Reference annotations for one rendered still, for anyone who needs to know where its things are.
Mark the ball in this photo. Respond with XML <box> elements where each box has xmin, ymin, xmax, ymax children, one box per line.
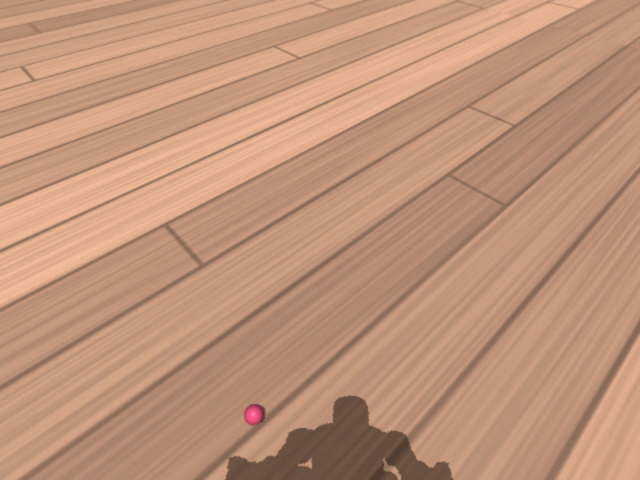
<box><xmin>244</xmin><ymin>404</ymin><xmax>264</xmax><ymax>425</ymax></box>

